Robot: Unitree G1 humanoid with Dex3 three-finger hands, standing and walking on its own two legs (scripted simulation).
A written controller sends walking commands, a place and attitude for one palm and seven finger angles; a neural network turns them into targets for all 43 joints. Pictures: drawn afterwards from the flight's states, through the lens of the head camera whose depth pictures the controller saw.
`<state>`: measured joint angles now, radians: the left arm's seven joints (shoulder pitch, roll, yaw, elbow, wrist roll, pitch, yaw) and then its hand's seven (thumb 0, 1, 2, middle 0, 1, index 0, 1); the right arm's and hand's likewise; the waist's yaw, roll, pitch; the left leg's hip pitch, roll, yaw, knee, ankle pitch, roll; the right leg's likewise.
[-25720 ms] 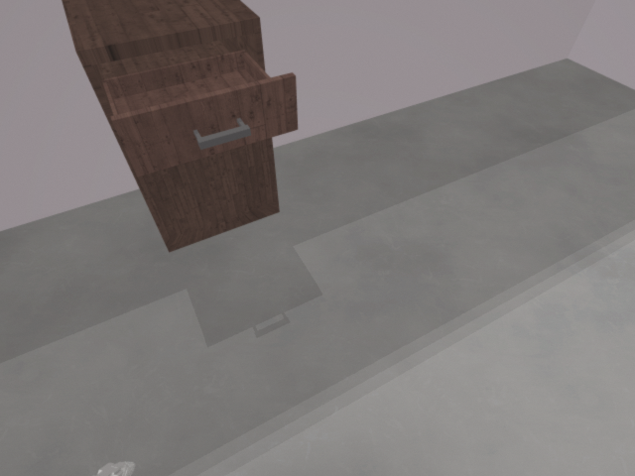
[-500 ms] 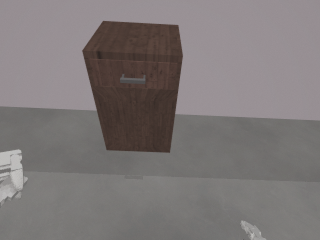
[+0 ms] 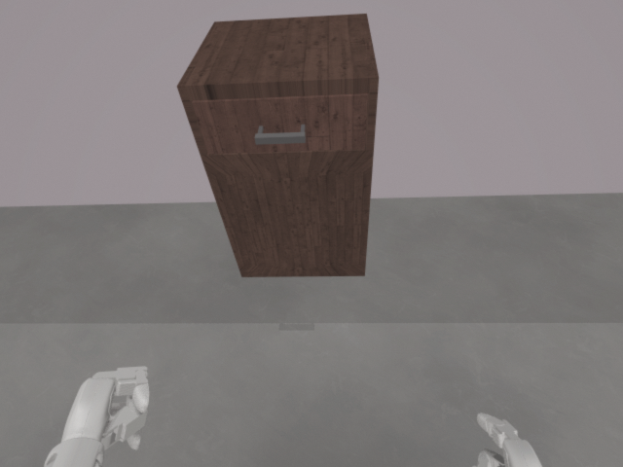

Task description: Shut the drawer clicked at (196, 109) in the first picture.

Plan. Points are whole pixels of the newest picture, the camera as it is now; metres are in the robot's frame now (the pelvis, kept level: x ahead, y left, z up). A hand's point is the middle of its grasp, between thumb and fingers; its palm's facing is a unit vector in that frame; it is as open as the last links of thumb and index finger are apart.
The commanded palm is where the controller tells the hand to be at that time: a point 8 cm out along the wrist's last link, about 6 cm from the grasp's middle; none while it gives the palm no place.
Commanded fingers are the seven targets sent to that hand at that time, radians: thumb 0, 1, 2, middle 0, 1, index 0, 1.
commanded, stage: let the arm hang, fingers relaxed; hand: left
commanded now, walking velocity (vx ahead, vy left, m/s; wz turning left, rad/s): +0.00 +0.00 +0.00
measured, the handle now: (281, 133) +0.91 +0.13 -0.07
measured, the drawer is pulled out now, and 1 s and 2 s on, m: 0.00 0.00 0.00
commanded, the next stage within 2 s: look to check the result in 0.96 s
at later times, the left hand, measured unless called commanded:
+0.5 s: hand out of the picture -0.04 +0.23 -0.15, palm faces +0.01 -0.96 -0.29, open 6.0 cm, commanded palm none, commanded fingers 0.00 0.90 0.90 -0.20 -0.30 -0.20 -0.30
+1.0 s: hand out of the picture +0.08 +0.19 -0.15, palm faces -0.02 -0.96 -0.26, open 7.4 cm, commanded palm none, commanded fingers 0.00 0.90 0.90 -0.20 -0.30 -0.20 -0.30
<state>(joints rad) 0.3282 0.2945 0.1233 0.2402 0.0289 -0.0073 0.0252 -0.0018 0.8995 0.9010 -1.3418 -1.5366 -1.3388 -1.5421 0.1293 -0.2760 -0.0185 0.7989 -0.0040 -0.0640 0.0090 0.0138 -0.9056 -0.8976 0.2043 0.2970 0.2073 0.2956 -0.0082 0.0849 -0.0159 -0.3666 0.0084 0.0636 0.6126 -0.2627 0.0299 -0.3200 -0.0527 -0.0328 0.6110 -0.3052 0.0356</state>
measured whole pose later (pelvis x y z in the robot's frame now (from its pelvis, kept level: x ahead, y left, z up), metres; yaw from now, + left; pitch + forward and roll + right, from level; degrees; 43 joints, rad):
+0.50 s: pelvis -0.01 +0.00 +0.01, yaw +1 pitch -1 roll -1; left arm 0.30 0.28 0.01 1.11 0.01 0.02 0.01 0.01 0.90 0.90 -0.45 -0.58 -0.44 -0.58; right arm 0.26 -0.23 -0.03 1.08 -0.01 0.02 -0.01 0.01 -0.91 -0.90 0.20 0.30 0.20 0.29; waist 0.00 0.02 0.05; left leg -0.27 0.01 0.05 0.45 -0.16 0.03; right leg -0.21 -0.04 -0.05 0.42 -0.20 0.02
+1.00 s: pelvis +0.01 -0.01 +0.02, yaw +0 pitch -1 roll +0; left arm 0.13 0.24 0.01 1.11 0.01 -0.01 0.01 0.00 0.90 0.90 -0.20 -0.30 -0.20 -0.30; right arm 0.17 -0.25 -0.03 1.13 -0.01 -0.01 -0.01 0.01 -0.91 -0.90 0.20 0.30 0.20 0.30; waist -0.02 0.01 0.05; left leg -0.20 0.02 0.05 0.38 -0.16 0.00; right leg -0.16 -0.03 -0.05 0.38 -0.21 0.01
